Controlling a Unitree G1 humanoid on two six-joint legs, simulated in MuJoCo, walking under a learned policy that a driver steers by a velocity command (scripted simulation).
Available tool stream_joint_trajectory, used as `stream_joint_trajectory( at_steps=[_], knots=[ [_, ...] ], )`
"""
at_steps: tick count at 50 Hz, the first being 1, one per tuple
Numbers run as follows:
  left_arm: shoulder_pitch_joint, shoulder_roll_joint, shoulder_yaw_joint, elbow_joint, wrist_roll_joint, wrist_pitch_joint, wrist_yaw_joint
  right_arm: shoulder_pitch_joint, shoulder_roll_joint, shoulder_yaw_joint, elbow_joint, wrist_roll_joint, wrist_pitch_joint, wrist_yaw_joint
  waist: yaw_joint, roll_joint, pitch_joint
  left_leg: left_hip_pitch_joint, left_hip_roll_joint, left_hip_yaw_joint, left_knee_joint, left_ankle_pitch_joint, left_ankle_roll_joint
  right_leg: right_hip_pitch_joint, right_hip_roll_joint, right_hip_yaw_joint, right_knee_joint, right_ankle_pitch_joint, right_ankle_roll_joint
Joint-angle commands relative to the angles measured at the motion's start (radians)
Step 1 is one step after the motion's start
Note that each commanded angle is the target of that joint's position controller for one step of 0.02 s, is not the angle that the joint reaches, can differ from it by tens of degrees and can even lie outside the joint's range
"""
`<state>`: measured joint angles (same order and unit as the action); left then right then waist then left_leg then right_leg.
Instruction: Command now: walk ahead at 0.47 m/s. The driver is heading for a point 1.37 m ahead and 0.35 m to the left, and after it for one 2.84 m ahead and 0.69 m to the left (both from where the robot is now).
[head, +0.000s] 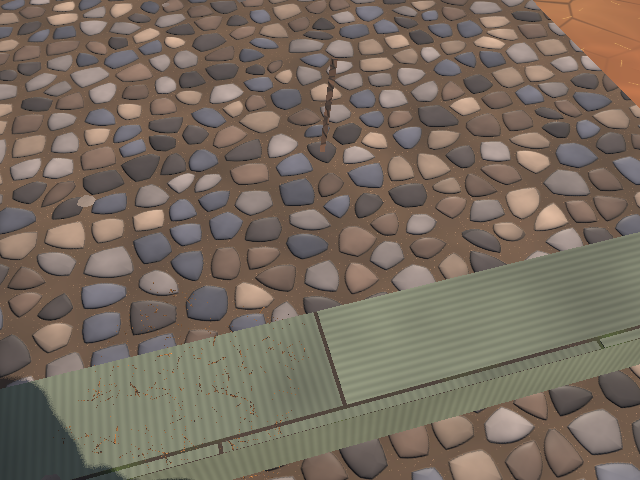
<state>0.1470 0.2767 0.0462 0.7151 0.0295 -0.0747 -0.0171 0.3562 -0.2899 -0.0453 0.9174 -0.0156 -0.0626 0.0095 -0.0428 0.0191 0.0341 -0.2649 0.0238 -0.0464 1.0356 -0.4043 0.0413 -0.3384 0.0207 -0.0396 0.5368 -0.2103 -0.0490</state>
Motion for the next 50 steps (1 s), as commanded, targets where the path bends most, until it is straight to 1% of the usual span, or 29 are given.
stream_joint_trajectory(
  at_steps=[1, 3, 7, 12, 15, 17, 18, 19, 20, 21, 23, 25, 27, 30, 32, 33, 36, 38, 39, 40, 41, 42, 43, 44, 46, 47, 48, 49, 50],
  knots=[
    [0.119, 0.095, 0.021, 0.016, 0.004, 0.001, -0.006, 0.010, -0.061, -0.010, -0.060, -0.026, 0.005, 0.022, 0.024, -0.100, 0.010, -0.297, 0.071, 0.004, 0.065, 0.102, 0.024, 0.200, -0.250, 0.331, -0.345, 0.062, -0.124],
    [0.127, 0.092, 0.017, 0.041, -0.006, -0.015, -0.006, 0.020, -0.050, -0.005, -0.048, -0.028, 0.019, 0.032, 0.010, -0.129, -0.019, -0.241, 0.065, 0.032, 0.054, 0.136, 0.007, 0.162, -0.223, 0.251, -0.363, 0.219, -0.139],
    [0.189, 0.094, 0.016, 0.098, -0.014, -0.024, -0.002, -0.164, -0.034, 0.007, -0.104, -0.032, 0.021, 0.040, 0.034, -0.100, 0.031, -0.338, 0.081, 0.064, -0.125, 0.242, -0.023, 0.195, -0.210, 0.174, -0.412, 0.248, -0.163],
    [0.253, 0.115, 0.018, 0.155, -0.017, -0.025, 0.004, -0.327, -0.012, 0.026, -0.151, -0.020, 0.013, 0.037, 0.074, -0.093, 0.030, -0.236, 0.032, 0.108, -0.395, 0.352, -0.021, 0.240, -0.200, 0.107, -0.378, 0.388, -0.133],
    [0.256, 0.115, 0.015, 0.175, -0.011, -0.021, 0.012, -0.287, -0.029, 0.020, -0.142, -0.019, 0.014, 0.017, 0.049, -0.088, 0.011, -0.124, -0.006, 0.124, -0.406, 0.288, 0.019, 0.264, -0.231, 0.106, -0.290, 0.541, -0.128],
    [0.242, 0.130, 0.016, 0.189, -0.014, -0.014, 0.015, -0.123, -0.044, 0.003, -0.088, -0.032, -0.001, 0.003, -0.030, -0.051, -0.058, 0.054, -0.067, 0.148, -0.526, 0.268, 0.055, 0.296, -0.189, 0.070, -0.041, 0.775, -0.100],
    [0.245, 0.122, 0.010, 0.187, -0.015, -0.013, 0.017, 0.024, -0.078, -0.012, -0.043, -0.045, -0.012, -0.008, -0.084, -0.036, -0.131, 0.243, -0.028, 0.109, -0.575, 0.275, 0.078, 0.209, -0.146, 0.043, 0.157, 0.673, -0.080],
    [0.258, 0.050, -0.010, 0.149, -0.013, -0.014, 0.020, 0.169, -0.182, -0.035, -0.026, -0.061, -0.017, -0.021, -0.107, 0.115, -0.226, 0.423, 0.252, -0.211, -0.621, 0.308, 0.126, 0.027, -0.064, -0.012, 0.498, 0.240, -0.049],
    [0.390, -0.002, -0.014, 0.161, -0.028, -0.005, 0.018, 0.162, -0.250, -0.056, -0.007, -0.035, -0.005, -0.015, -0.025, 0.272, -0.271, 0.509, 0.407, -0.583, -0.751, 0.321, 0.243, -0.218, 0.074, 0.043, 0.714, -0.315, -0.030],
    [0.318, 0.067, 0.002, 0.183, 0.001, 0.011, 0.022, 0.062, -0.165, -0.045, -0.026, -0.006, 0.003, -0.006, -0.012, 0.075, -0.145, 0.394, 0.355, -0.507, -0.767, 0.103, 0.233, -0.288, -0.009, 0.102, 0.798, -0.256, -0.038],
    [0.210, 0.054, 0.003, 0.159, 0.004, 0.005, 0.004, -0.076, -0.048, -0.013, -0.052, -0.006, 0.000, 0.004, 0.030, 0.024, -0.002, 0.192, 0.260, -0.320, -0.851, 0.037, 0.190, -0.298, -0.077, 0.084, 0.750, -0.105, -0.038],
    [0.228, 0.022, -0.001, 0.172, 0.016, 0.028, -0.011, -0.047, -0.018, -0.004, -0.022, -0.004, -0.015, -0.003, 0.062, 0.048, 0.014, 0.121, 0.199, -0.202, -0.873, 0.194, 0.165, -0.265, -0.096, 0.061, 0.786, -0.046, -0.011],
    [0.221, -0.004, -0.003, 0.167, 0.018, 0.042, -0.016, 0.029, -0.028, -0.008, 0.022, 0.001, -0.028, -0.005, 0.072, 0.029, -0.002, 0.145, 0.191, -0.151, -0.855, 0.351, 0.175, -0.340, -0.091, 0.038, 0.890, -0.035, 0.004],
    [0.096, -0.022, -0.006, 0.117, 0.021, 0.058, -0.016, 0.104, -0.029, -0.007, 0.060, -0.005, -0.030, -0.006, 0.052, 0.026, 0.036, 0.179, 0.181, -0.111, -0.861, 0.361, 0.194, -0.547, -0.111, 0.009, 0.997, -0.036, 0.024],
    [0.000, -0.070, -0.020, 0.074, 0.016, 0.070, 0.004, 0.216, -0.008, 0.000, 0.104, -0.011, -0.030, -0.013, 0.008, 0.086, 0.042, 0.242, 0.212, -0.149, -0.858, 0.338, 0.249, -0.755, -0.084, -0.038, 1.297, -0.159, 0.027],
    [-0.047, -0.073, -0.026, 0.035, 0.011, 0.073, 0.017, 0.227, -0.007, 0.004, 0.111, -0.009, -0.033, -0.016, 0.017, 0.061, 0.069, 0.258, 0.235, -0.165, -0.864, 0.241, 0.257, -0.885, -0.103, -0.005, 1.375, -0.209, 0.018],
    [-0.254, -0.117, -0.061, -0.093, 0.006, 0.064, 0.041, 0.267, -0.003, 0.021, 0.144, -0.021, -0.045, -0.017, 0.001, 0.029, 0.138, 0.311, 0.270, -0.186, -0.884, 0.151, 0.225, -1.194, -0.099, 0.004, 1.547, -0.337, -0.033],
    [-0.331, -0.134, -0.091, -0.174, -0.003, 0.052, 0.038, 0.263, -0.011, 0.031, 0.164, -0.016, -0.046, -0.021, 0.017, 0.003, 0.138, 0.280, 0.228, -0.103, -0.936, 0.141, 0.161, -1.190, -0.122, -0.036, 1.374, -0.368, -0.051],
    [-0.373, -0.139, -0.102, -0.215, 0.002, 0.052, 0.032, 0.272, 0.013, 0.041, 0.189, -0.002, -0.037, -0.030, 0.017, 0.010, 0.152, 0.233, 0.208, -0.083, -0.974, 0.220, 0.149, -1.137, -0.136, -0.043, 1.282, -0.364, -0.061],
    [-0.331, -0.116, -0.105, -0.216, -0.002, 0.058, 0.021, 0.261, -0.001, 0.044, 0.179, 0.003, -0.026, -0.038, 0.025, -0.013, 0.117, 0.186, 0.184, -0.029, -1.047, 0.376, 0.172, -0.979, -0.124, -0.121, 1.122, -0.321, -0.054],
    [-0.313, -0.147, -0.119, -0.229, 0.006, 0.069, 0.014, 0.272, 0.024, 0.048, 0.195, 0.021, -0.020, -0.049, 0.024, 0.003, 0.074, 0.132, 0.192, -0.003, -1.103, 0.550, 0.173, -0.745, -0.138, -0.098, 0.976, -0.223, -0.076],
    [-0.253, -0.145, -0.117, -0.202, -0.010, 0.078, 0.008, 0.247, 0.039, 0.056, 0.176, 0.028, -0.015, -0.045, 0.027, -0.013, 0.028, 0.100, 0.151, 0.054, -1.098, 0.740, 0.177, -0.548, -0.092, -0.168, 0.851, -0.171, -0.084],
    [-0.172, -0.138, -0.111, -0.180, -0.020, 0.073, 0.006, 0.201, -0.004, 0.055, 0.148, 0.037, -0.023, -0.037, 0.081, 0.030, -0.044, 0.086, 0.163, 0.081, -1.003, 1.214, 0.174, -0.306, -0.040, -0.182, 0.744, -0.136, -0.097],
    [-0.070, -0.089, -0.087, -0.144, -0.021, 0.071, 0.011, 0.197, -0.078, 0.039, 0.129, 0.034, -0.027, -0.033, 0.139, 0.069, -0.167, 0.148, 0.190, 0.073, -0.829, 1.590, 0.165, -0.140, 0.025, -0.187, 0.709, -0.163, -0.097],
    [0.211, -0.017, -0.041, -0.072, -0.013, 0.053, 0.014, 0.148, -0.192, -0.012, 0.118, 0.033, -0.029, -0.012, 0.283, 0.173, -0.355, 0.277, 0.213, 0.041, -0.389, 1.732, 0.107, 0.106, 0.040, -0.040, 0.481, -0.176, -0.127],
    [0.326, 0.091, 0.000, -0.024, 0.013, 0.035, 0.018, 0.203, -0.089, -0.001, 0.094, 0.048, -0.045, 0.001, 0.257, 0.024, -0.447, 0.091, 0.110, 0.035, -0.034, 1.228, 0.072, 0.295, -0.196, 0.361, 0.281, -0.382, -0.179],
    [0.369, 0.211, 0.040, 0.035, -0.003, 0.046, 0.017, 0.192, 0.020, -0.003, 0.032, 0.031, -0.049, 0.026, 0.211, -0.274, -0.491, -0.194, -0.131, -0.031, 0.362, 0.173, 0.018, 0.411, -0.411, 0.931, -0.169, -0.315, -0.195],
    [0.218, 0.173, 0.041, 0.030, -0.016, 0.047, 0.014, 0.186, 0.030, -0.016, 0.021, -0.003, -0.038, 0.027, 0.120, -0.138, -0.418, -0.294, -0.075, -0.161, 0.604, 0.215, 0.027, 0.300, -0.439, 1.018, -0.234, -0.375, -0.167],
    [0.286, 0.053, -0.023, 0.105, 0.042, 0.019, -0.032, 0.092, 0.001, -0.024, 0.058, -0.040, -0.042, 0.103, 0.214, -0.136, 0.008, -0.563, -0.110, -0.312, 0.880, 0.395, 0.070, -0.004, -0.330, 0.831, -0.181, -0.587, -0.197]
  ],
)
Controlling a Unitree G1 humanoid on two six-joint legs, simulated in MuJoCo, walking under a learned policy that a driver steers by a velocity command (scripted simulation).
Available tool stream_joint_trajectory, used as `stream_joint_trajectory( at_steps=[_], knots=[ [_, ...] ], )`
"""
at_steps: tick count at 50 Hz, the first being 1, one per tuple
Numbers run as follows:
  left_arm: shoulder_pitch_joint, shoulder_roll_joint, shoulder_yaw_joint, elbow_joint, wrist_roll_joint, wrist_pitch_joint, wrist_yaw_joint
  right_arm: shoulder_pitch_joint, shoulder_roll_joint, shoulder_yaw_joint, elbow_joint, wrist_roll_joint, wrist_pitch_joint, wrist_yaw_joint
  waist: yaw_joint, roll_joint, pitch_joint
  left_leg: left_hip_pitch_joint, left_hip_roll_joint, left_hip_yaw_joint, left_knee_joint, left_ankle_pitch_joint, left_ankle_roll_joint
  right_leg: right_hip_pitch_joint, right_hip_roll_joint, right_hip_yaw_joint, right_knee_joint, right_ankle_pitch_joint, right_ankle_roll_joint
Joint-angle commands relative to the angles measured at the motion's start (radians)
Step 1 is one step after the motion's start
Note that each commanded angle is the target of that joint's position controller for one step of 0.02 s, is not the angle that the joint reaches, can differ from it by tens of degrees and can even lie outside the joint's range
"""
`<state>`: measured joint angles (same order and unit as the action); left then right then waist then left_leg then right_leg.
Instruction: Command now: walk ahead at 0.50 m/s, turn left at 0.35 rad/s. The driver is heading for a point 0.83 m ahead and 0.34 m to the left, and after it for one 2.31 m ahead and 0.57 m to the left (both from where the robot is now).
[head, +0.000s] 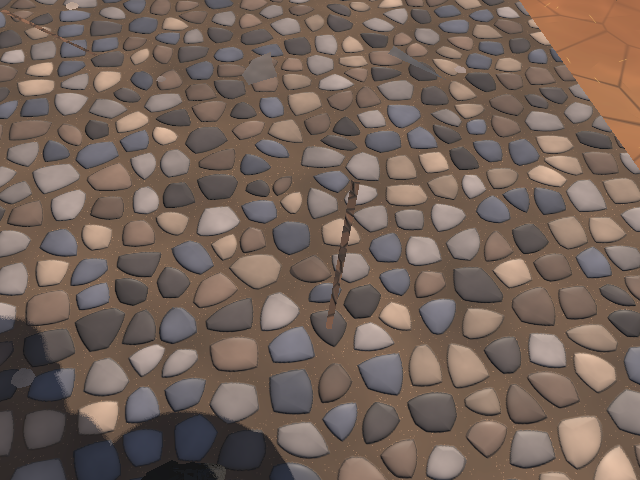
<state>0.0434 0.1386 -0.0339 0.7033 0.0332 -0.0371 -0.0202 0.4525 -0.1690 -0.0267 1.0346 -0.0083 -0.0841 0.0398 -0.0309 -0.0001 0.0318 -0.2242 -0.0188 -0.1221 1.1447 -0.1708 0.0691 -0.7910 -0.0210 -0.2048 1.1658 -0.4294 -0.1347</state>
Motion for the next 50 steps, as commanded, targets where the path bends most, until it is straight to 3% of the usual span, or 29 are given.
stream_joint_trajectory(
  at_steps=[1, 2, 3, 5, 7, 10, 13, 16, 20, 25, 26, 27, 28, 29, 30, 32, 33, 34, 36, 37, 41, 43, 44, 45, 46, 47, 48, 49, 50],
  knots=[
    [0.314, 0.130, 0.053, 0.181, 0.025, -0.040, -0.048, -0.020, -0.098, -0.036, -0.087, -0.065, -0.031, 0.072, 0.106, -0.065, -0.036, -0.637, -0.054, -0.188, 0.864, 0.175, 0.097, 0.420, -0.282, 0.827, -0.778, -0.184, -0.137],
    [0.210, 0.056, 0.033, 0.204, 0.032, -0.055, -0.054, -0.048, -0.042, -0.008, -0.133, -0.066, -0.035, 0.067, 0.037, 0.080, -0.078, -0.661, -0.027, -0.183, 0.892, 0.175, 0.146, 0.399, -0.291, 0.684, -0.732, -0.050, -0.123],
    [0.151, -0.028, 0.010, 0.236, 0.043, -0.057, -0.050, -0.062, 0.024, 0.021, -0.146, -0.051, -0.028, 0.065, -0.015, 0.113, -0.083, -0.675, 0.018, -0.187, 0.847, 0.214, 0.194, 0.366, -0.270, 0.564, -0.745, 0.045, -0.069],
    [0.126, -0.064, -0.008, 0.276, 0.057, -0.078, -0.028, -0.060, 0.021, 0.034, -0.155, -0.041, -0.004, 0.071, -0.075, 0.080, -0.080, -0.729, 0.071, -0.158, 0.727, 0.280, 0.201, 0.359, -0.224, 0.368, -0.796, 0.197, 0.024],
    [0.059, -0.008, 0.007, 0.242, 0.052, -0.114, -0.005, -0.113, -0.045, 0.008, -0.182, -0.017, -0.005, 0.083, -0.105, 0.002, -0.073, -0.617, 0.109, -0.059, 0.566, 0.244, 0.152, 0.284, -0.163, 0.160, -0.886, 0.261, 0.078],
    [0.165, 0.106, 0.022, 0.246, 0.069, -0.138, 0.018, -0.283, -0.133, -0.029, -0.237, -0.015, -0.040, 0.096, -0.030, -0.077, -0.105, -0.553, 0.085, 0.036, 0.353, 0.279, 0.067, 0.354, -0.082, -0.014, -0.921, 0.482, 0.155],
    [0.349, 0.198, 0.043, 0.282, 0.089, -0.122, 0.019, -0.379, -0.120, -0.037, -0.263, 0.003, -0.044, 0.075, 0.041, -0.091, -0.086, -0.703, 0.050, 0.013, 0.103, 0.239, 0.005, 0.722, -0.172, 0.002, -0.922, 0.861, 0.159],
    [0.395, 0.205, 0.052, 0.299, 0.074, -0.121, -0.013, -0.423, -0.093, -0.036, -0.275, -0.004, -0.018, 0.059, 0.028, -0.086, -0.056, -0.696, 0.042, 0.042, -0.141, 0.188, 0.001, 0.879, -0.219, -0.025, -0.938, 1.051, 0.144],
    [0.360, 0.249, 0.071, 0.275, 0.048, -0.121, -0.017, -0.411, -0.109, -0.042, -0.266, -0.017, 0.013, 0.046, -0.025, -0.097, -0.036, -0.551, 0.007, 0.129, -0.316, 0.064, -0.007, 0.912, -0.248, -0.084, -0.897, 1.315, 0.148],
    [0.346, 0.354, 0.125, 0.221, 0.044, -0.068, 0.019, -0.230, -0.194, -0.075, -0.191, -0.010, -0.024, 0.011, -0.055, -0.122, -0.037, -0.317, -0.100, 0.212, -0.541, -0.054, 0.005, 0.951, -0.273, -0.089, -0.626, 1.564, 0.184],
    [0.321, 0.348, 0.125, 0.215, 0.056, -0.055, 0.014, -0.116, -0.212, -0.088, -0.146, 0.002, -0.039, -0.006, -0.102, -0.090, -0.076, -0.118, -0.124, 0.192, -0.622, 0.072, 0.038, 0.848, -0.256, -0.077, -0.459, 1.498, 0.179],
    [0.343, 0.276, 0.102, 0.233, 0.094, -0.053, -0.009, 0.087, -0.200, -0.095, -0.057, -0.023, -0.040, -0.036, -0.152, 0.014, -0.180, 0.247, -0.087, 0.062, -0.546, 0.186, 0.122, 0.557, -0.209, -0.027, -0.118, 0.943, 0.200],
    [0.378, 0.102, 0.050, 0.223, 0.113, -0.062, -0.058, 0.229, -0.203, -0.083, 0.016, -0.050, -0.029, -0.046, -0.129, 0.175, -0.308, 0.671, 0.063, -0.225, -0.413, 0.684, 0.349, 0.114, -0.015, 0.013, 0.336, -0.125, 0.275],
    [0.251, 0.077, 0.029, 0.111, 0.041, -0.092, -0.081, 0.389, -0.286, -0.106, 0.031, -0.045, -0.040, -0.037, -0.235, 0.133, -0.390, 0.859, 0.251, -0.553, -0.620, 0.558, 0.426, -0.157, 0.067, 0.253, 0.425, -0.221, 0.286],
    [-0.033, 0.139, 0.040, 0.048, -0.003, -0.113, -0.069, 0.273, -0.255, -0.120, 0.008, -0.028, -0.062, -0.047, -0.296, 0.059, -0.098, 0.686, 0.265, -0.521, -0.668, 0.430, 0.353, -0.382, 0.008, 0.366, 0.428, -0.194, 0.275],
    [0.005, 0.189, 0.052, 0.038, 0.052, -0.100, -0.016, -0.002, -0.086, -0.055, -0.024, -0.003, -0.061, -0.024, -0.101, -0.005, -0.084, 0.280, 0.214, -0.402, -0.761, 0.264, 0.313, -0.192, -0.057, 0.362, 0.266, -0.077, 0.198],
    [-0.076, 0.187, 0.064, -0.077, -0.111, -0.129, 0.025, -0.126, -0.129, -0.045, -0.117, 0.068, -0.039, -0.034, 0.044, -0.069, 0.012, -0.025, 0.197, -0.553, -0.884, 0.172, 0.308, -0.013, -0.013, 0.306, 0.169, 0.027, 0.178],
    [-0.031, 0.208, 0.063, -0.064, -0.112, -0.133, 0.035, -0.230, -0.152, -0.039, -0.152, 0.052, -0.026, -0.041, 0.108, -0.068, 0.063, -0.175, 0.197, -0.495, -0.932, 0.092, 0.282, 0.048, -0.050, 0.316, 0.056, 0.029, 0.172],
    [-0.007, 0.194, 0.052, -0.037, -0.056, -0.138, 0.042, -0.261, -0.234, -0.060, -0.219, 0.015, -0.009, -0.061, 0.100, -0.039, 0.067, -0.402, 0.082, -0.278, -0.957, 0.173, 0.207, 0.303, -0.037, 0.225, -0.282, 0.169, 0.169],
    [-0.041, 0.180, 0.050, -0.034, -0.038, -0.133, 0.042, -0.183, -0.259, -0.071, -0.208, 0.017, -0.005, -0.071, 0.054, -0.010, 0.036, -0.429, 0.026, -0.210, -0.940, 0.133, 0.177, 0.423, -0.005, 0.203, -0.401, 0.308, 0.181],
    [-0.072, 0.213, 0.074, -0.065, -0.075, -0.089, 0.052, 0.005, -0.187, -0.063, -0.172, 0.051, 0.007, -0.078, 0.015, 0.094, -0.039, -0.216, 0.029, -0.275, -0.831, -0.038, 0.102, 0.537, 0.045, 0.257, -0.618, 0.466, 0.216],
    [0.006, 0.245, 0.100, -0.047, -0.069, -0.091, 0.053, 0.010, -0.163, -0.063, -0.190, 0.044, 0.017, -0.082, 0.072, 0.106, -0.091, -0.111, 0.016, -0.279, -0.654, 0.088, 0.055, 0.614, 0.045, 0.259, -0.665, 0.370, 0.173],
    [0.144, 0.273, 0.116, -0.017, -0.056, -0.099, 0.050, -0.024, -0.141, -0.059, -0.220, 0.037, 0.019, -0.081, 0.142, 0.092, -0.172, -0.143, -0.014, -0.235, -0.451, 0.128, 0.020, 0.766, -0.027, 0.304, -0.656, 0.347, 0.128],
    [0.302, 0.348, 0.132, 0.005, -0.043, -0.096, 0.048, 0.016, -0.064, -0.039, -0.253, 0.010, 0.015, -0.080, 0.160, -0.079, -0.337, -0.252, -0.075, -0.122, -0.141, -0.149, -0.015, 1.004, -0.241, 0.549, -0.663, 0.292, 0.054],
    [0.323, 0.400, 0.144, 0.028, -0.029, -0.086, 0.035, 0.166, -0.043, -0.029, -0.289, 0.046, 0.003, -0.070, 0.068, -0.450, -0.405, -0.539, -0.096, -0.056, 0.130, -0.428, -0.039, 1.155, -0.445, 1.107, -0.858, 0.047, -0.124],
    [0.271, 0.295, 0.129, 0.006, -0.036, -0.083, 0.035, 0.142, -0.106, -0.037, -0.263, 0.059, 0.010, -0.070, 0.083, -0.318, -0.299, -0.655, -0.005, -0.052, 0.299, -0.340, -0.051, 1.072, -0.435, 1.135, -0.889, -0.163, -0.131],
    [0.207, 0.225, 0.115, 0.001, -0.045, -0.076, 0.038, 0.011, -0.132, -0.043, -0.292, 0.051, 0.017, -0.067, 0.100, -0.183, -0.171, -0.681, 0.032, -0.010, 0.332, -0.233, -0.047, 0.931, -0.384, 0.914, -0.894, -0.139, -0.090],
    [0.144, 0.209, 0.109, 0.003, -0.037, -0.071, 0.037, -0.071, -0.147, -0.051, -0.313, 0.040, 0.022, -0.068, 0.078, -0.088, -0.108, -0.623, 0.066, 0.014, 0.301, -0.165, -0.044, 0.781, -0.326, 0.739, -0.899, 0.015, -0.062],
    [0.109, 0.196, 0.107, 0.017, -0.023, -0.069, 0.032, -0.117, -0.160, -0.063, -0.335, 0.031, 0.025, -0.068, 0.054, -0.075, -0.075, -0.574, 0.094, 0.009, 0.235, -0.138, -0.039, 0.680, -0.277, 0.626, -0.907, 0.124, -0.046]
  ],
)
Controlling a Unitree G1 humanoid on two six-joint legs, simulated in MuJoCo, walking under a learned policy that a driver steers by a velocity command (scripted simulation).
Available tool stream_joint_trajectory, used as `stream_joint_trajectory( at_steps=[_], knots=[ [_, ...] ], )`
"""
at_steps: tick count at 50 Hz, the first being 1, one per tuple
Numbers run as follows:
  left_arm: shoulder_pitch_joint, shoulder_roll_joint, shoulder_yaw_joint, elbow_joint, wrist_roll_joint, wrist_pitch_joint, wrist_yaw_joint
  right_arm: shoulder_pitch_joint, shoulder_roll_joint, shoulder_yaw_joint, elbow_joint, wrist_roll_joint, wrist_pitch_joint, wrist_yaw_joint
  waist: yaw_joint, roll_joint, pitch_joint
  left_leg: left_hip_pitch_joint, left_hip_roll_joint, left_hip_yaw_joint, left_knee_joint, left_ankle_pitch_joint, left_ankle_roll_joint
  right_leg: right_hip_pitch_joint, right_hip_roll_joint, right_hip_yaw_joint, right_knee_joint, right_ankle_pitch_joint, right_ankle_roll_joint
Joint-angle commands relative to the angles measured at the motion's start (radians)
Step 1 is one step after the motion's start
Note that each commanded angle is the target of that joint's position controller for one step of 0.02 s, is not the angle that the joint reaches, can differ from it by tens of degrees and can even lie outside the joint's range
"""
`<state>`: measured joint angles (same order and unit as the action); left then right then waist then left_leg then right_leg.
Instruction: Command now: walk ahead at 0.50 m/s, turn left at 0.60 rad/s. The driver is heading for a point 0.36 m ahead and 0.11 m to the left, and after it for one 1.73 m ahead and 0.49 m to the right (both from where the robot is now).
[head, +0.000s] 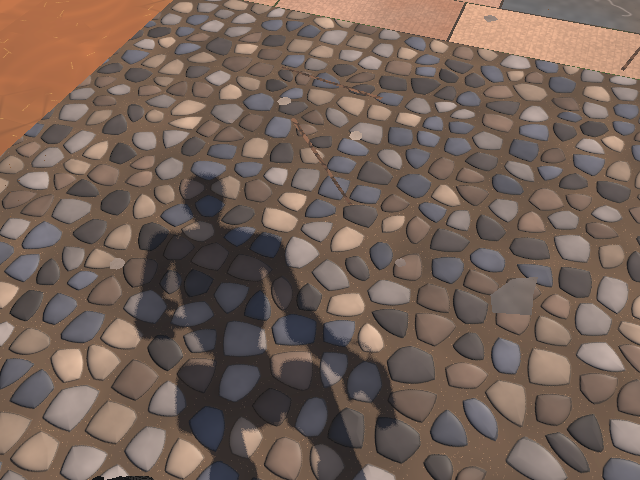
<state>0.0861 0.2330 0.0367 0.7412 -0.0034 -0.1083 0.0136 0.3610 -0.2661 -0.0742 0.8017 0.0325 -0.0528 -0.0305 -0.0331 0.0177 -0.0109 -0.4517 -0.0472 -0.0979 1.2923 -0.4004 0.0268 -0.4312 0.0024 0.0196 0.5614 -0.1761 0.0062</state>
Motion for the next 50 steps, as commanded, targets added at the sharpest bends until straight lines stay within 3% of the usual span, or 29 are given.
stream_joint_trajectory(
  at_steps=[1, 3, 7, 10, 14, 15, 16, 17, 18, 19, 20, 21, 22, 23, 26, 29, 34, 38, 40, 41, 42, 43, 44, 45, 46, 47, 50],
  knots=[
    [0.049, 0.084, 0.034, -0.008, 0.021, 0.001, -0.005, -0.039, -0.056, -0.020, -0.118, -0.007, 0.002, 0.007, 0.036, -0.109, -0.014, -0.294, 0.145, -0.019, 0.034, 0.089, 0.008, 0.252, -0.263, 0.302, -0.324, -0.058, -0.172],
    [0.063, 0.093, 0.043, 0.021, 0.010, -0.006, -0.009, -0.063, -0.021, -0.012, -0.153, -0.007, 0.017, 0.013, 0.028, -0.123, -0.007, -0.266, 0.162, 0.010, -0.068, 0.090, 0.001, 0.211, -0.254, 0.198, -0.365, 0.033, -0.190],
    [0.091, 0.177, 0.072, 0.048, 0.001, -0.009, -0.004, -0.158, -0.014, 0.005, -0.212, -0.016, 0.024, 0.032, 0.040, -0.081, -0.024, -0.225, 0.186, 0.025, -0.336, 0.230, -0.005, 0.235, -0.291, 0.080, -0.397, 0.144, -0.214],
    [0.099, 0.216, 0.083, 0.057, -0.012, -0.004, -0.008, -0.226, -0.041, 0.004, -0.234, -0.011, 0.029, 0.048, 0.059, -0.084, -0.014, -0.133, 0.161, 0.068, -0.495, 0.318, -0.001, 0.230, -0.276, -0.015, -0.401, 0.127, -0.182],
    [0.163, 0.258, 0.096, 0.087, -0.027, 0.015, -0.014, -0.327, -0.068, -0.001, -0.283, -0.011, 0.037, 0.059, 0.093, -0.086, 0.035, -0.129, 0.134, 0.116, -0.620, 0.231, 0.035, 0.346, -0.309, -0.056, -0.357, 0.090, -0.146],
    [0.172, 0.263, 0.095, 0.097, -0.031, 0.024, -0.015, -0.324, -0.069, -0.003, -0.285, -0.018, 0.034, 0.059, 0.084, -0.082, 0.040, -0.072, 0.105, 0.137, -0.670, 0.194, 0.050, 0.344, -0.305, -0.067, -0.299, 0.212, -0.138],
    [0.169, 0.263, 0.090, 0.105, -0.035, 0.032, -0.017, -0.259, -0.079, -0.015, -0.270, -0.026, 0.030, 0.057, 0.035, -0.069, 0.005, 0.068, 0.053, 0.174, -0.763, 0.236, 0.071, 0.333, -0.273, -0.107, -0.177, 0.429, -0.118],
    [0.205, 0.226, 0.074, 0.119, -0.028, 0.034, -0.018, -0.127, -0.127, -0.041, -0.227, -0.032, 0.027, 0.051, -0.020, -0.032, -0.078, 0.304, 0.010, 0.179, -0.821, 0.328, 0.096, 0.271, -0.216, -0.158, 0.016, 0.563, -0.085],
    [0.200, 0.165, 0.043, 0.090, 0.012, 0.026, -0.021, 0.032, -0.216, -0.064, -0.209, -0.044, 0.028, 0.034, -0.080, 0.090, -0.209, 0.618, 0.213, -0.070, -0.788, 0.620, 0.157, 0.033, -0.150, -0.192, 0.330, 0.230, -0.019],
    [0.271, 0.092, 0.009, 0.068, 0.020, 0.006, -0.032, 0.021, -0.303, -0.063, -0.222, -0.056, 0.027, 0.029, -0.022, 0.306, -0.316, 0.803, 0.497, -0.463, -0.859, 0.873, 0.346, -0.274, -0.017, -0.122, 0.649, -0.463, 0.037],
    [0.233, 0.192, 0.037, 0.103, -0.018, 0.002, -0.033, 0.055, -0.217, -0.047, -0.217, -0.055, 0.022, 0.035, -0.081, 0.139, -0.364, 0.744, 0.479, -0.418, -0.851, 0.971, 0.351, -0.286, -0.045, 0.030, 0.768, -0.462, 0.038],
    [0.182, 0.197, 0.041, 0.085, -0.044, 0.009, -0.033, 0.006, -0.178, -0.032, -0.208, -0.051, 0.015, 0.039, -0.061, 0.114, -0.266, 0.672, 0.434, -0.250, -0.833, 1.015, 0.305, -0.330, -0.072, 0.042, 0.760, -0.415, 0.029],
    [0.158, 0.173, 0.037, 0.089, -0.036, 0.019, -0.026, -0.060, -0.142, -0.022, -0.203, -0.039, 0.010, 0.041, -0.027, 0.062, -0.202, 0.571, 0.377, -0.159, -0.855, 0.927, 0.254, -0.325, -0.108, 0.036, 0.686, -0.352, 0.027],
    [0.148, 0.170, 0.041, 0.094, -0.023, 0.034, -0.017, -0.123, -0.119, -0.015, -0.205, -0.035, 0.008, 0.041, 0.005, 0.063, -0.147, 0.459, 0.348, -0.106, -0.897, 0.857, 0.226, -0.283, -0.125, 0.035, 0.628, -0.303, 0.032],
    [0.223, 0.126, 0.043, 0.119, -0.017, 0.081, 0.000, -0.220, -0.089, -0.009, -0.193, -0.062, -0.015, 0.035, 0.088, 0.075, -0.122, 0.252, 0.321, 0.025, -0.995, 0.857, 0.217, -0.107, -0.099, 0.033, 0.570, -0.159, 0.058],
    [0.158, 0.101, 0.039, 0.082, -0.006, 0.091, 0.003, -0.253, -0.101, -0.016, -0.170, -0.062, -0.018, 0.010, 0.085, 0.075, -0.081, 0.237, 0.314, 0.114, -1.022, 0.810, 0.204, -0.110, -0.097, 0.026, 0.418, -0.044, 0.067],
    [0.059, 0.104, 0.042, 0.013, -0.004, 0.106, -0.022, -0.223, -0.129, -0.031, -0.125, -0.046, 0.010, -0.014, 0.041, 0.081, -0.065, 0.306, 0.344, 0.160, -1.007, 0.705, 0.198, -0.099, -0.094, -0.012, 0.253, 0.001, 0.047],
    [0.022, 0.115, 0.054, -0.037, -0.007, 0.120, -0.044, -0.218, -0.151, -0.045, -0.104, -0.024, 0.035, -0.019, 0.030, 0.095, -0.044, 0.360, 0.381, 0.150, -0.917, 0.656, 0.169, -0.095, -0.074, -0.049, 0.156, -0.105, 0.003],
    [0.061, 0.110, 0.059, -0.037, -0.008, 0.117, -0.053, -0.231, -0.153, -0.048, -0.098, -0.008, 0.044, -0.024, 0.056, 0.082, -0.055, 0.361, 0.357, 0.180, -0.816, 0.647, 0.119, 0.001, -0.034, -0.096, 0.002, -0.019, -0.033],
    [0.102, 0.143, 0.074, -0.029, -0.001, 0.113, -0.048, -0.180, -0.138, -0.047, -0.078, -0.009, 0.045, -0.024, 0.063, 0.033, -0.078, 0.331, 0.303, 0.221, -0.708, 0.614, 0.067, 0.112, -0.012, -0.077, -0.090, 0.139, -0.064],
    [0.165, 0.252, 0.107, -0.031, 0.004, 0.109, -0.029, -0.163, -0.111, -0.041, -0.090, -0.038, 0.040, -0.023, 0.066, -0.150, -0.126, 0.175, 0.206, 0.288, -0.462, 0.414, -0.019, 0.291, -0.142, 0.131, -0.116, 0.572, -0.131],
    [0.191, 0.341, 0.123, -0.045, 0.024, 0.107, -0.020, -0.184, -0.063, -0.020, -0.143, -0.068, 0.037, -0.020, 0.059, -0.354, -0.178, -0.163, 0.030, 0.244, -0.157, -0.258, -0.106, 0.494, -0.372, 0.488, -0.121, 0.845, -0.367],
    [0.219, 0.273, 0.101, -0.053, 0.027, 0.097, -0.027, -0.243, -0.091, -0.024, -0.139, -0.053, 0.036, -0.011, 0.115, -0.208, -0.277, -0.205, 0.031, 0.051, -0.036, -0.316, -0.094, 0.516, -0.379, 0.500, -0.150, 0.748, -0.405],
    [0.164, 0.251, 0.095, -0.066, 0.020, 0.087, -0.027, -0.275, -0.105, -0.029, -0.146, -0.028, 0.039, -0.008, 0.099, -0.160, -0.223, -0.245, 0.051, 0.026, -0.014, -0.240, -0.078, 0.470, -0.333, 0.410, -0.156, 0.650, -0.361],
    [0.109, 0.227, 0.091, -0.075, 0.001, 0.087, -0.019, -0.273, -0.103, -0.031, -0.131, -0.029, 0.044, -0.016, 0.072, -0.096, -0.178, -0.259, 0.071, 0.021, -0.055, -0.161, -0.074, 0.419, -0.281, 0.351, -0.162, 0.528, -0.303],
    [0.064, 0.199, 0.082, -0.085, -0.015, 0.096, -0.009, -0.278, -0.118, -0.038, -0.130, -0.040, 0.050, -0.027, 0.055, -0.081, -0.143, -0.251, 0.083, 0.017, -0.107, -0.101, -0.079, 0.359, -0.255, 0.324, -0.179, 0.445, -0.270],
    [0.035, 0.203, 0.083, -0.107, -0.002, 0.113, 0.008, -0.246, -0.094, -0.037, -0.128, -0.037, 0.057, -0.030, 0.021, -0.130, -0.143, -0.150, 0.054, 0.030, -0.206, -0.012, -0.091, 0.255, -0.197, 0.288, -0.202, 0.373, -0.248]
  ],
)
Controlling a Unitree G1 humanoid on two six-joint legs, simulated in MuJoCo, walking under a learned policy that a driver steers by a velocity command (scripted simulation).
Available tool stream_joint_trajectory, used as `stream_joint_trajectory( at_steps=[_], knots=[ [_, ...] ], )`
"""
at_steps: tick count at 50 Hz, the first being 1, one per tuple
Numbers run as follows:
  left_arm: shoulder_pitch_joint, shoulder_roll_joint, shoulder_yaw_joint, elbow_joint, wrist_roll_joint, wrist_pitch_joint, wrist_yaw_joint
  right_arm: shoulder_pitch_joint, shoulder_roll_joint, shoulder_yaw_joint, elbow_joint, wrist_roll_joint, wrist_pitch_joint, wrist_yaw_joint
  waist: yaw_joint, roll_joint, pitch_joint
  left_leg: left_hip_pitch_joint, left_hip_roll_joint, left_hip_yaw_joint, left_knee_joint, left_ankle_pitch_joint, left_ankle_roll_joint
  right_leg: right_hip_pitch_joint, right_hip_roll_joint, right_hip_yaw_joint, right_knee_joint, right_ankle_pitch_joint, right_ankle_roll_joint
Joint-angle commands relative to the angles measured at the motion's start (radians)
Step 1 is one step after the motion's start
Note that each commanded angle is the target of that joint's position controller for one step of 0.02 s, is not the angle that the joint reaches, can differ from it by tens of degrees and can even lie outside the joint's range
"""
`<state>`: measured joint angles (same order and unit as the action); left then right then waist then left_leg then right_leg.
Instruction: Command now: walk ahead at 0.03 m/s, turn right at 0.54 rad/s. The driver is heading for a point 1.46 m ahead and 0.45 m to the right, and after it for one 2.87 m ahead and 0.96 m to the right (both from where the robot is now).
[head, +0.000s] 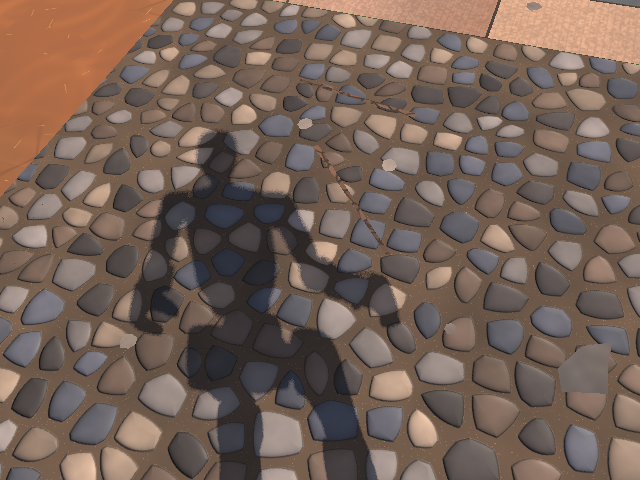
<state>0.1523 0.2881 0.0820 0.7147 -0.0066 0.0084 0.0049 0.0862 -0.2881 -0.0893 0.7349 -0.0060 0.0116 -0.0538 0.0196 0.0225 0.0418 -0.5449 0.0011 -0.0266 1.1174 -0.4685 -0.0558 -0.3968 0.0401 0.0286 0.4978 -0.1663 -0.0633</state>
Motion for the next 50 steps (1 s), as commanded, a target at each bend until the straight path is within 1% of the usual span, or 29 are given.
stream_joint_trajectory(
  at_steps=[1, 5, 8, 10, 11, 13, 14, 15, 16, 17, 18, 19, 20, 23, 25, 27, 31, 33, 34, 35, 36, 37, 38, 39, 40, 41, 44, 47, 50],
  knots=[
    [-0.025, 0.156, 0.041, -0.083, 0.001, -0.002, 0.022, 0.029, -0.063, -0.018, -0.059, 0.004, -0.008, -0.008, -0.028, -0.137, -0.198, -0.048, -0.003, -0.043, -0.083, 0.071, -0.012, 0.220, -0.228, 0.280, -0.139, 0.345, -0.175],
    [-0.024, 0.174, 0.050, -0.099, -0.003, 0.008, 0.035, 0.006, -0.047, -0.009, -0.063, 0.004, -0.012, -0.003, -0.010, -0.155, -0.192, 0.019, -0.018, -0.058, -0.253, 0.123, -0.023, 0.178, -0.205, 0.322, -0.145, 0.150, -0.160],
    [-0.033, 0.173, 0.051, -0.115, 0.000, 0.018, 0.031, 0.005, -0.059, -0.012, -0.066, 0.010, -0.021, 0.009, -0.001, -0.179, -0.174, 0.077, -0.032, -0.062, -0.346, 0.120, -0.017, 0.144, -0.195, 0.382, -0.149, 0.049, -0.154],
    [-0.033, 0.170, 0.050, -0.123, -0.002, 0.023, 0.027, 0.015, -0.065, -0.015, -0.068, 0.014, -0.031, 0.018, 0.002, -0.193, -0.170, 0.111, -0.041, -0.063, -0.418, 0.108, -0.006, 0.154, -0.191, 0.428, -0.136, 0.054, -0.149],
    [-0.037, 0.169, 0.049, -0.128, -0.004, 0.026, 0.027, 0.028, -0.067, -0.016, -0.067, 0.016, -0.037, 0.024, -0.004, -0.198, -0.169, 0.138, -0.045, -0.060, -0.472, 0.115, 0.003, 0.158, -0.186, 0.447, -0.124, 0.070, -0.143],
    [-0.060, 0.160, 0.046, -0.143, -0.016, 0.036, 0.030, 0.094, -0.068, -0.022, -0.049, 0.017, -0.048, 0.035, -0.048, -0.190, -0.164, 0.273, -0.046, -0.035, -0.682, 0.240, 0.032, 0.117, -0.142, 0.440, -0.074, 0.075, -0.102],
    [-0.042, 0.131, 0.038, -0.149, -0.017, 0.038, 0.033, 0.129, -0.112, -0.036, -0.042, 0.007, -0.048, 0.035, -0.048, -0.138, -0.177, 0.389, 0.050, -0.097, -0.742, 0.296, 0.067, 0.032, -0.096, 0.401, -0.004, -0.026, -0.055],
    [-0.009, 0.077, 0.026, -0.161, -0.014, 0.035, 0.030, 0.114, -0.197, -0.052, -0.056, -0.014, -0.039, 0.026, -0.004, 0.114, -0.164, 0.473, 0.273, -0.318, -0.791, 0.412, 0.171, -0.142, 0.033, 0.226, 0.217, -0.289, 0.009],
    [-0.022, 0.136, 0.044, -0.187, -0.010, 0.019, 0.026, 0.103, -0.203, -0.053, -0.065, -0.051, -0.038, 0.032, -0.007, 0.296, -0.132, 0.392, 0.419, -0.519, -0.834, 0.553, 0.329, -0.254, 0.090, 0.117, 0.452, -0.481, 0.059],
    [0.002, 0.201, 0.068, -0.163, -0.005, 0.013, 0.020, 0.045, -0.146, -0.038, -0.096, -0.045, -0.042, 0.026, 0.007, 0.193, -0.125, 0.374, 0.407, -0.453, -0.821, 0.572, 0.344, -0.249, 0.036, 0.148, 0.623, -0.425, 0.084],
    [0.030, 0.206, 0.075, -0.133, -0.012, 0.019, 0.017, -0.005, -0.104, -0.027, -0.106, -0.029, -0.040, 0.020, 0.026, 0.132, -0.111, 0.362, 0.334, -0.331, -0.798, 0.560, 0.289, -0.245, 0.028, 0.131, 0.688, -0.357, 0.101],
    [0.053, 0.179, 0.072, -0.109, -0.011, 0.031, 0.021, -0.028, -0.087, -0.021, -0.115, -0.013, -0.036, 0.016, 0.030, 0.100, -0.102, 0.376, 0.273, -0.248, -0.781, 0.534, 0.246, -0.257, 0.021, 0.113, 0.734, -0.303, 0.120],
    [0.052, 0.154, 0.064, -0.110, -0.011, 0.040, 0.020, -0.024, -0.081, -0.016, -0.115, -0.001, -0.034, 0.012, 0.016, 0.099, -0.088, 0.386, 0.261, -0.205, -0.775, 0.572, 0.243, -0.280, 0.017, 0.104, 0.774, -0.265, 0.136],
    [-0.021, 0.098, 0.041, -0.151, -0.025, 0.045, 0.013, 0.042, -0.098, -0.018, -0.103, -0.010, -0.018, -0.002, -0.031, 0.128, -0.085, 0.447, 0.235, -0.109, -0.781, 0.600, 0.255, -0.294, -0.009, 0.032, 0.663, -0.209, 0.165],
    [-0.058, 0.082, 0.030, -0.175, -0.020, 0.045, 0.008, 0.075, -0.123, -0.026, -0.097, -0.011, -0.010, -0.006, -0.057, 0.150, -0.108, 0.499, 0.260, -0.093, -0.774, 0.608, 0.267, -0.267, -0.039, 0.013, 0.552, -0.223, 0.174],
    [-0.066, 0.068, 0.019, -0.190, -0.015, 0.044, -0.002, 0.069, -0.153, -0.037, -0.098, -0.007, -0.005, -0.002, -0.064, 0.166, -0.123, 0.480, 0.279, -0.060, -0.770, 0.609, 0.270, -0.179, -0.062, -0.020, 0.439, -0.250, 0.164],
    [-0.031, 0.097, 0.029, -0.196, -0.018, 0.051, -0.019, 0.057, -0.182, -0.047, -0.096, 0.014, -0.005, 0.015, -0.053, 0.189, -0.124, 0.436, 0.310, -0.029, -0.744, 0.597, 0.257, -0.028, -0.054, -0.082, 0.239, -0.226, 0.118],
    [0.035, 0.092, 0.036, -0.177, -0.017, 0.054, -0.025, 0.036, -0.179, -0.046, -0.091, 0.035, -0.006, 0.019, -0.009, 0.170, -0.125, 0.402, 0.299, 0.011, -0.668, 0.562, 0.208, 0.090, -0.029, -0.116, 0.035, -0.092, 0.069],
    [0.081, 0.106, 0.047, -0.159, -0.013, 0.053, -0.019, 0.072, -0.149, -0.039, -0.073, 0.036, -0.009, 0.022, 0.003, 0.123, -0.134, 0.340, 0.269, 0.056, -0.586, 0.492, 0.154, 0.204, -0.007, -0.103, -0.066, -0.004, 0.037],
    [0.113, 0.180, 0.067, -0.163, -0.014, 0.047, -0.008, 0.111, -0.097, -0.025, -0.069, 0.009, -0.011, 0.028, -0.010, -0.080, -0.147, 0.145, 0.188, 0.149, -0.369, 0.265, 0.061, 0.389, -0.138, 0.105, -0.116, 0.286, -0.019],
    [0.100, 0.288, 0.080, -0.196, 0.010, 0.037, 0.000, 0.062, -0.049, 0.000, -0.134, -0.034, -0.016, 0.030, -0.019, -0.378, -0.142, -0.153, 0.044, 0.161, -0.114, -0.207, -0.020, 0.451, -0.415, 0.464, -0.106, 0.609, -0.214],
    [0.140, 0.225, 0.063, -0.192, 0.040, 0.012, -0.008, -0.023, -0.108, -0.017, -0.138, -0.013, -0.019, 0.021, 0.072, -0.258, -0.220, -0.143, 0.041, 0.005, 0.052, -0.233, -0.021, 0.386, -0.447, 0.474, -0.134, 0.544, -0.308],
    [0.101, 0.194, 0.046, -0.177, 0.042, -0.005, -0.008, -0.028, -0.129, -0.024, -0.132, 0.010, -0.013, 0.018, 0.040, -0.202, -0.174, -0.146, 0.059, -0.017, 0.097, -0.158, -0.008, 0.344, -0.389, 0.374, -0.137, 0.461, -0.264],
    [0.043, 0.167, 0.039, -0.173, 0.024, -0.011, -0.003, -0.006, -0.124, -0.026, -0.110, 0.009, -0.007, 0.013, 0.009, -0.159, -0.145, -0.141, 0.069, -0.024, 0.075, -0.076, -0.003, 0.313, -0.325, 0.304, -0.135, 0.372, -0.203],
    [-0.002, 0.139, 0.027, -0.174, 0.007, -0.011, 0.003, 0.009, -0.130, -0.029, -0.095, 0.000, 0.000, 0.007, -0.009, -0.146, -0.132, -0.131, 0.076, -0.029, 0.049, -0.008, -0.007, 0.292, -0.292, 0.265, -0.135, 0.352, -0.166],
    [-0.028, 0.127, 0.017, -0.172, 0.003, -0.010, 0.009, 0.033, -0.126, -0.029, -0.084, -0.004, 0.004, 0.007, -0.028, -0.154, -0.134, -0.076, 0.066, -0.019, 0.057, 0.051, -0.015, 0.249, -0.266, 0.226, -0.138, 0.396, -0.156],
    [-0.040, 0.093, 0.001, -0.162, 0.017, -0.013, 0.017, 0.072, -0.093, -0.017, -0.064, 0.006, 0.006, 0.014, -0.041, -0.150, -0.155, 0.005, 0.057, -0.011, -0.032, 0.136, -0.027, 0.238, -0.233, 0.174, -0.147, 0.378, -0.153],
    [-0.032, 0.098, 0.002, -0.144, 0.017, -0.011, 0.019, 0.033, -0.061, 0.002, -0.073, 0.004, 0.006, 0.018, -0.014, -0.158, -0.133, 0.073, 0.065, -0.012, -0.240, 0.133, -0.026, 0.238, -0.229, 0.185, -0.151, 0.261, -0.152],
    [-0.019, 0.108, 0.002, -0.124, 0.021, -0.006, 0.010, 0.028, -0.075, 0.002, -0.075, 0.008, 0.005, 0.023, 0.006, -0.168, -0.103, 0.158, 0.054, 0.003, -0.372, 0.079, -0.017, 0.199, -0.239, 0.226, -0.153, 0.156, -0.172]
  ],
)
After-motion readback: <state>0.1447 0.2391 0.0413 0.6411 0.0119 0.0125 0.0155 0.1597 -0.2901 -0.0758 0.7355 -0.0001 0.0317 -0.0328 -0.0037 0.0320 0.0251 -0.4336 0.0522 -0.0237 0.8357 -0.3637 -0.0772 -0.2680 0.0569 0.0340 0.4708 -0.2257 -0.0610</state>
